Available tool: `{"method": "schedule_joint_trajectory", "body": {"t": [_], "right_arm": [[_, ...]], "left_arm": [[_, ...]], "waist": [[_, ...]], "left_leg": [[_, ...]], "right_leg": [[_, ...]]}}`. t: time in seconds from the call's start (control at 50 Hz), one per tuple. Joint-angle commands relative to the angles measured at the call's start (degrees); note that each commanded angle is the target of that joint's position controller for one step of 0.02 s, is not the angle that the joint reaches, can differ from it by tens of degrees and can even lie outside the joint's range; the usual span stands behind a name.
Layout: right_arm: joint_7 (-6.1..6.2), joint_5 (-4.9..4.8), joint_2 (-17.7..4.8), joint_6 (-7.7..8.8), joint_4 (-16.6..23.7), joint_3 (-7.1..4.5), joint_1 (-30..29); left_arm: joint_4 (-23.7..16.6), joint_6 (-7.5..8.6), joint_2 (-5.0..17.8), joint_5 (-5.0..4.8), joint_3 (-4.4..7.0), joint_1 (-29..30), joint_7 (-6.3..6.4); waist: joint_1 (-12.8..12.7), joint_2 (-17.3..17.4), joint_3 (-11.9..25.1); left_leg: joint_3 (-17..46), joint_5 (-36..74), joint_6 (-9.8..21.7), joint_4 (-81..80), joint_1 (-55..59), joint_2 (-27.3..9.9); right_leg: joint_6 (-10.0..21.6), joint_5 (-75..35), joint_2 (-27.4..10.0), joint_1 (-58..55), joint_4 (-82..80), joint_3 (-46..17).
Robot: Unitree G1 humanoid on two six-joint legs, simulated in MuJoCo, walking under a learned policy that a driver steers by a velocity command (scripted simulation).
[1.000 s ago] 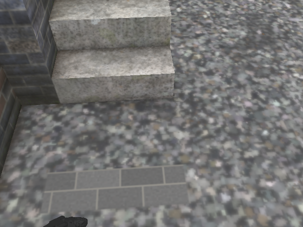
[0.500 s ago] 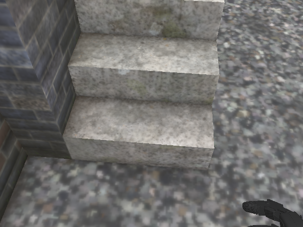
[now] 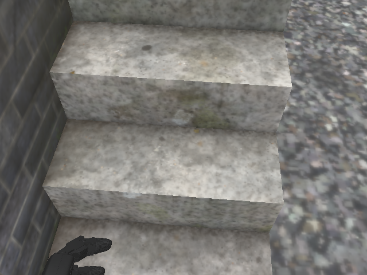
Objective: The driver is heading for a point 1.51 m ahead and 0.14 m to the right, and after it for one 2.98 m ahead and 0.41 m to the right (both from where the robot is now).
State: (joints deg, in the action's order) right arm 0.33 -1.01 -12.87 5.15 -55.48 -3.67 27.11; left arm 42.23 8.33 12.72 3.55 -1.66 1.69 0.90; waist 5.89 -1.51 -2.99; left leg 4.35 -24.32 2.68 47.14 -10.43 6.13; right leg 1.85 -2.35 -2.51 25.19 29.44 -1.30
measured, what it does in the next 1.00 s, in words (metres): walks ahead: left foot, then right foot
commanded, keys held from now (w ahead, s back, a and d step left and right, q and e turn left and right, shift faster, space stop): q+shift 0.08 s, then shift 0.92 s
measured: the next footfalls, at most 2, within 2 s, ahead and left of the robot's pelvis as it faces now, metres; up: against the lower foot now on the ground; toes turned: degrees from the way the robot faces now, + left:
left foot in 0.30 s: +0.22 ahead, +0.15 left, +0.00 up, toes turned +16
right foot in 0.72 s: +0.17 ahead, -0.14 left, +0.00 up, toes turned +14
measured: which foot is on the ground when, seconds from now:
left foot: up 0.00-0.28, down 0.30-0.76, up 0.78-1.00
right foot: down 0.00-0.28, up 0.30-0.70, down 0.72-1.00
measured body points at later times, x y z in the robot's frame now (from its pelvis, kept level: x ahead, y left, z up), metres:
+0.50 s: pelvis +0.16 +0.03 +0.01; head +0.17 +0.05 +0.46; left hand +0.27 +0.28 -0.11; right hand +0.33 -0.16 -0.10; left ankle +0.18 +0.14 -0.73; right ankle +0.10 -0.10 -0.52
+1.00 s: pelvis +0.12 -0.07 +0.02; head +0.14 -0.10 +0.47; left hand +0.20 +0.16 -0.09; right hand +0.19 -0.29 -0.15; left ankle +0.01 +0.05 -0.68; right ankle +0.13 -0.15 -0.73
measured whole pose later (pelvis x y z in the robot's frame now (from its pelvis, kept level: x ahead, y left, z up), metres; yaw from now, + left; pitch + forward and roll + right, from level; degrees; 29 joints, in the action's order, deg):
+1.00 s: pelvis +0.12 -0.07 +0.02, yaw +13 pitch +1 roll +2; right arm 4.5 1.1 -11.2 -5.2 -53.0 -2.0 17.4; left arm 47.9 1.2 6.4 1.4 -2.2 -11.1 4.0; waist 2.9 2.8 0.5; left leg -0.8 -26.4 -4.1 43.2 -13.5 0.0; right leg 3.0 13.9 0.3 11.5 24.5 0.7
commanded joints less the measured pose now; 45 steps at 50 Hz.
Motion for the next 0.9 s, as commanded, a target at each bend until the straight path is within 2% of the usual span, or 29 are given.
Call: {"method": "schedule_joint_trajectory", "body": {"t": [0.02, 0.04, 0.08, 0.12, 0.16, 0.2, 0.22, 0.26, 0.28, 0.3, 0.32, 0.34, 0.36, 0.38, 0.4, 0.44, 0.5, 0.58, 0.62, 0.68, 0.7, 0.72, 0.74, 0.76, 0.78, 0.8, 0.82, 0.86, 0.9], "right_arm": [[3.39, -0.84, -2.10, -0.19, 9.81, 0.21, -2.11], [4.02, 0.45, -4.18, -1.74, 10.29, -0.28, -1.93], [4.00, 2.93, -4.16, -5.04, 12.73, -0.94, -7.51], [3.16, 3.55, -3.77, -7.29, 16.91, -0.82, -13.25], [2.62, 3.75, -2.51, -8.13, 20.69, -0.16, -15.53], [1.82, 2.81, -0.08, -8.39, 18.69, 1.48, -10.33], [1.76, 2.83, -2.20, -8.24, 17.82, 0.64, -9.01], [2.12, 3.09, -3.68, -7.57, 15.08, -0.25, -2.22], [2.39, 3.77, -4.34, -6.41, 13.57, -0.60, -0.33], [2.35, 5.46, -5.12, -4.48, 13.84, -0.38, -3.81], [1.81, 5.61, -8.35, -3.00, 14.48, -0.09, -6.55], [1.52, 3.91, -11.09, -2.10, 15.78, -0.21, 2.84], [1.07, 2.80, -10.63, -2.83, 16.76, 0.45, -5.71], [1.41, 1.79, -9.40, -3.41, 19.07, 1.29, -17.77], [2.28, 1.72, -5.10, -3.45, 19.42, 2.74, -24.71], [3.74, 1.78, -4.49, -2.72, 17.76, 3.87, -21.11], [4.86, 1.86, -7.72, -1.38, 13.76, 2.69, -13.42], [5.62, 2.66, -5.19, -1.57, 14.12, 3.01, -15.29], [5.53, 2.94, -4.47, -1.99, 15.00, 3.00, -20.14], [5.71, 2.20, -4.46, -3.72, 14.20, 1.80, -16.72], [5.51, 1.16, -3.74, -4.46, 13.22, 1.66, -15.88], [4.59, 1.36, -3.41, -5.40, 12.27, 1.37, -13.57], [3.40, 1.71, -2.93, -6.15, 10.62, 1.01, -9.02], [2.91, 1.83, -1.15, -6.89, 9.60, 1.01, -5.39], [2.94, 1.53, 2.44, -7.01, 11.06, 1.79, -6.52], [3.15, 2.86, 1.09, -7.53, 9.86, 1.65, -9.66], [3.03, 2.94, 0.46, -8.57, 9.09, 1.09, -10.01], [3.39, 3.10, -0.99, -9.93, 7.60, 0.30, -8.23], [3.94, 2.99, -0.46, -10.21, 5.54, 0.65, -7.19]], "left_arm": [[5.68, -0.80, 13.95, -0.27, 5.53, -30.46, 0.61], [3.15, -1.53, 12.52, -0.97, 5.69, -23.60, 0.35], [1.59, -1.70, 8.42, -2.16, 4.91, -14.56, 0.91], [2.18, -1.52, 8.79, -2.56, 4.65, -11.52, 1.56], [2.09, -1.97, 9.84, -1.30, 4.70, -8.82, 1.86], [0.19, -2.91, 10.40, -1.14, 5.27, -1.74, 1.33], [-0.85, -3.05, 9.82, -1.70, 5.31, -1.73, 1.32], [-2.07, -3.53, 8.87, -2.86, 5.45, -0.39, 0.06], [-1.75, -4.53, 8.04, -4.05, 5.35, 0.05, -0.63], [-1.14, -6.15, 6.58, -5.60, 4.72, -2.90, -0.61], [0.45, -7.67, 1.86, -3.64, 3.80, -10.60, 0.54], [4.06, -8.57, -1.23, -4.99, 3.48, -26.73, 1.09], [4.43, -9.24, -1.15, -4.30, 3.65, -27.29, 1.79], [0.68, -9.70, 0.46, -2.92, 3.45, -17.36, 2.02], [-1.45, -10.65, 3.02, -0.79, 4.18, -8.97, 2.48], [-1.84, -13.19, 4.92, -0.65, 4.76, -8.20, 3.05], [-3.25, -13.71, 2.93, -1.10, 4.49, -8.89, 3.42], [-4.59, -14.26, 1.02, -1.00, 3.83, -7.06, 3.33], [-4.75, -14.23, -0.53, -1.20, 2.79, -8.48, 3.03], [-1.69, -13.66, -1.52, -2.24, 2.74, -12.52, 3.81], [0.32, -12.82, -2.72, -2.15, 2.47, -15.31, 3.83], [1.02, -11.72, -2.45, -1.70, 2.16, -13.88, 3.24], [0.82, -10.10, -2.93, -0.85, 1.65, -13.13, 2.64], [0.50, -9.30, -1.37, -1.14, 1.65, -13.20, 2.30], [-0.15, -9.34, 4.29, -0.58, 2.67, -12.51, 2.04], [-1.95, -8.41, 3.47, -0.45, 2.27, -8.30, 2.01], [-1.97, -7.77, 1.87, -0.78, 1.45, -5.30, 1.87], [-0.87, -6.74, 0.75, -1.76, 0.78, -5.95, 2.35], [1.04, -6.16, 0.96, -2.26, 0.73, -9.46, 2.78]], "waist": [[-9.67, -5.38, 24.02], [-7.38, -3.59, 24.48], [-4.12, -5.16, 13.04], [-2.32, -3.98, 3.10], [0.13, -5.29, 2.99], [2.15, -9.35, 9.92], [1.53, -9.65, 11.44], [5.19, -4.94, 16.41], [7.15, 0.50, 14.76], [6.59, 11.10, 9.31], [-0.33, 17.50, 7.65], [-0.07, 15.13, 25.19], [-4.16, 9.53, 24.89], [-6.73, 10.12, 13.83], [-7.52, 4.24, 3.79], [-6.15, 4.67, 2.65], [-5.02, 5.22, 9.69], [-4.97, 7.85, 12.69], [-7.32, 8.45, 12.58], [-4.82, 16.56, 13.16], [-5.80, 13.66, 12.83], [-3.80, 10.62, 8.35], [-1.57, 6.80, 8.09], [-0.19, -0.26, 9.74], [-2.65, -13.78, 9.03], [-4.29, -9.60, 5.57], [-2.45, -7.96, 3.82], [-0.44, -7.94, 2.80], [-1.27, -7.08, 2.69]], "left_leg": [[-1.88, -15.05, -0.57, 45.07, -35.28, -0.75], [-2.33, -8.61, -0.53, 47.92, -37.03, -3.63], [-1.52, -5.64, -2.55, 51.29, -39.45, -7.68], [-1.57, -5.84, -3.38, 43.71, -34.77, -7.96], [-3.14, -2.00, -3.63, 29.44, -28.49, -7.46], [-5.21, 6.38, -2.99, 13.75, -12.12, -7.08], [-5.70, 11.52, -3.28, 6.97, -7.04, -6.69], [-6.86, 23.03, -2.09, -6.48, 5.43, -6.02], [-13.04, 31.04, -2.13, -18.18, 10.56, -2.30], [-12.06, 46.11, -2.71, -30.69, 9.94, -2.48], [5.01, 94.34, 1.05, -20.28, 15.56, -17.36], [14.38, 123.21, 11.24, -17.02, 17.61, -34.34], [13.64, 100.80, 15.08, -20.20, 10.10, -34.44], [14.87, 64.36, 17.65, -26.61, -4.45, -33.26], [11.94, 49.08, 15.33, -28.07, -10.93, -27.51], [5.21, 59.88, 15.42, -27.42, -10.80, -23.69], [3.48, 63.88, 15.47, -25.51, 2.75, -23.51], [2.03, 57.95, 15.08, -26.55, 5.02, -23.61], [-1.41, 51.80, 10.71, -27.22, 0.65, -20.41], [3.12, 50.05, 8.12, -27.83, 4.00, -21.57], [2.31, 46.34, 6.72, -25.94, 4.27, -20.14], [0.27, 39.23, 5.48, -24.53, 7.02, -16.57], [-0.45, 29.03, 3.53, -22.94, 5.14, -14.70], [-0.36, 8.45, 0.31, -17.06, -2.69, -13.71], [-5.00, 0.43, -3.48, -13.49, -10.33, -9.40], [-3.55, 0.41, -5.04, -2.67, -4.87, -8.97], [-2.43, -0.22, -5.91, 5.99, -4.73, -8.18], [-2.89, -0.11, -6.99, 13.69, -4.90, -7.67], [-4.76, 1.31, -7.72, 12.35, -4.84, -6.47]], "right_leg": [[11.78, -79.85, -29.91, -51.12, 6.54, -15.99], [12.94, -59.09, -28.97, -45.70, 2.48, -16.71], [8.21, -24.69, -23.23, -30.14, -6.64, -12.67], [5.74, -18.54, -19.39, -13.61, -12.55, -2.98], [5.41, -18.84, -15.35, -7.18, -14.26, 3.68], [4.02, -20.35, -10.50, -5.25, -12.00, 10.97], [4.04, -21.44, -10.47, -6.88, -8.93, 10.96], [3.53, -23.35, -11.83, -8.89, 3.84, 10.21], [2.24, -17.45, -9.71, -7.04, 13.96, 11.67], [0.76, 16.01, -2.02, -3.01, 29.73, 13.88], [-1.16, 42.37, 1.90, 13.81, 55.78, 8.45], [-2.91, 38.73, 5.89, 6.48, 70.46, -6.14], [-4.10, 30.33, 5.15, 5.10, 76.42, -8.58], [-5.13, 28.50, 1.83, 7.43, 73.80, -5.94], [-5.57, 28.03, 0.17, 9.42, 71.69, -4.06], [-5.41, 26.10, 2.57, 8.29, 71.58, -1.98], [-4.60, 27.61, 3.89, 11.22, 70.70, -3.49], [-4.18, 30.79, 2.45, 8.98, 60.64, -2.92], [-3.48, 28.49, -0.09, -0.39, 37.66, -1.49], [-1.96, 24.89, 1.27, -11.18, 8.58, 0.54], [-1.62, 12.86, 1.86, -15.67, -3.95, 3.00], [-2.29, 10.62, 4.88, -11.83, -14.10, 6.23], [-2.94, 9.66, 1.95, -13.84, -16.01, 3.18], [-3.19, -4.32, -6.23, -20.82, -13.88, -5.15], [2.74, -11.52, -15.20, -16.53, -15.10, -12.03], [6.71, -12.12, -17.90, -5.51, -17.48, -13.85], [9.33, -18.40, -16.24, -2.42, -15.66, -10.08], [9.91, -30.52, -12.18, -2.51, -10.83, -1.77], [9.82, -32.96, -10.10, -6.74, -8.98, -0.86]]}}
Over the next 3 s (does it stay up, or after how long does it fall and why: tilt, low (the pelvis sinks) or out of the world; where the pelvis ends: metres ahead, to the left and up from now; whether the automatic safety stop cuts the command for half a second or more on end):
stays up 0.34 -0.07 0.17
